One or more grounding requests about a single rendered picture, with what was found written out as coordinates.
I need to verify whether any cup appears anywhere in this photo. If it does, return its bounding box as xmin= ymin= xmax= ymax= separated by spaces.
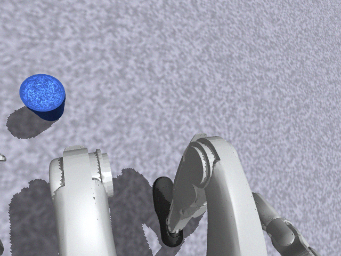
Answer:
xmin=20 ymin=74 xmax=66 ymax=121

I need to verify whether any right robot arm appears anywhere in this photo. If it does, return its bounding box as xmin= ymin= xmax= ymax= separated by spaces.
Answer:
xmin=266 ymin=218 xmax=321 ymax=256

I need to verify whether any right robot hand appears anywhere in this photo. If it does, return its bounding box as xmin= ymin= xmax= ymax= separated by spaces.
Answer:
xmin=251 ymin=191 xmax=281 ymax=231

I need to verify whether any right robot foot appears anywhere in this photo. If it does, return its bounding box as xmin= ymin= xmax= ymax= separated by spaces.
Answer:
xmin=152 ymin=177 xmax=183 ymax=247

